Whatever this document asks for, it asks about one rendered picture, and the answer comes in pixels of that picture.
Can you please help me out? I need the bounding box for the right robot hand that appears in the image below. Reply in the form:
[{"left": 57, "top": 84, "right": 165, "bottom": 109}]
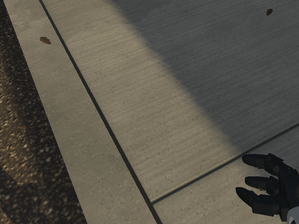
[{"left": 235, "top": 153, "right": 299, "bottom": 222}]

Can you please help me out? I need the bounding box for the right robot forearm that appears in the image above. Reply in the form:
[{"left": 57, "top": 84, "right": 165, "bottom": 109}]
[{"left": 287, "top": 206, "right": 299, "bottom": 224}]

